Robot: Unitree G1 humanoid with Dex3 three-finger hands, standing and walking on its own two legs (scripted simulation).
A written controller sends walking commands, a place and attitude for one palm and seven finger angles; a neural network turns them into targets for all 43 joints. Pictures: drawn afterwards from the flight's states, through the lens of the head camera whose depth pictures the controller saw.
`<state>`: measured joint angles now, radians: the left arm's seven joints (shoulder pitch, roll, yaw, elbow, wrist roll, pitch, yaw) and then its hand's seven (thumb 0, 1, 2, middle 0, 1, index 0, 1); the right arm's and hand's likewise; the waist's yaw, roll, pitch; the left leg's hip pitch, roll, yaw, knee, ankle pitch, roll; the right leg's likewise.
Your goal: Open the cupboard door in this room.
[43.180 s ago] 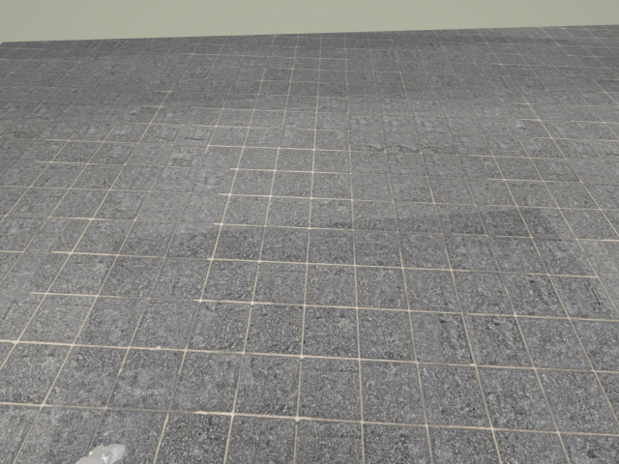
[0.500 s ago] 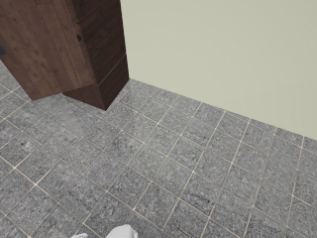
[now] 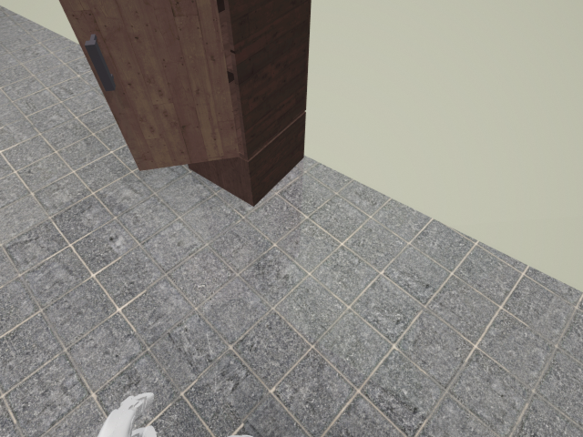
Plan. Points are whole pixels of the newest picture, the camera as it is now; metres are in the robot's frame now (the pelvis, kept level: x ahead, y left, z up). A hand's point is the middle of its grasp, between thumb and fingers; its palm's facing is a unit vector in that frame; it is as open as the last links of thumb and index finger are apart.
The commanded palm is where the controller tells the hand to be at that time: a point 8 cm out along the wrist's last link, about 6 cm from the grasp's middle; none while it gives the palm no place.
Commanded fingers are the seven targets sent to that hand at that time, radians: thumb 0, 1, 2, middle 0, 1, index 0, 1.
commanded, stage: turn to face it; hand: left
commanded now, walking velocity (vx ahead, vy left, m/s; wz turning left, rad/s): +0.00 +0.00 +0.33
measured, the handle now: (101, 62) +0.97 +0.54 -0.03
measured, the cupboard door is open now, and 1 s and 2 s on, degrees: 48 48 48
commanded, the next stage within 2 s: take the last steps up to it in 0.16 s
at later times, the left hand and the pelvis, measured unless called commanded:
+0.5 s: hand out of the picture -0.02 +0.24 -0.17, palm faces +0.24 -0.95 -0.19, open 7.4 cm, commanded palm none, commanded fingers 0.00 0.90 0.90 -0.20 -0.30 -0.20 -0.30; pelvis +0.00 +0.04 +0.01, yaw +10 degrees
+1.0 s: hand (148, 414) +0.17 +0.23 -0.15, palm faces +0.31 -0.93 -0.20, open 7.1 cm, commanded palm none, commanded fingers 0.00 0.90 0.90 -0.20 -0.30 -0.20 -0.30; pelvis +0.13 +0.04 +0.01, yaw +15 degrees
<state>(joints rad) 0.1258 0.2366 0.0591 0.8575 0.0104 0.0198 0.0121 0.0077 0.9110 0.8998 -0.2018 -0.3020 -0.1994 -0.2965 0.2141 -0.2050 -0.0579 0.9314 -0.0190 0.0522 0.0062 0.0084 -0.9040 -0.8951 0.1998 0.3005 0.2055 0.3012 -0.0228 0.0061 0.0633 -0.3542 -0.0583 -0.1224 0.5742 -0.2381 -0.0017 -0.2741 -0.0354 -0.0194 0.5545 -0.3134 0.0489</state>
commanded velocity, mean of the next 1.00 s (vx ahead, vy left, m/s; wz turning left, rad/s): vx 0.23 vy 0.07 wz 0.14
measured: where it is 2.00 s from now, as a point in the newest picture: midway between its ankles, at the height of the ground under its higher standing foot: (243, 349)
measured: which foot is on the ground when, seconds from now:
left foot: down 0.00-0.00, up 0.02-0.34, down 0.36-0.84, up 0.86-1.00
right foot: down 0.00-0.36, up 0.38-0.82, down 0.84-1.00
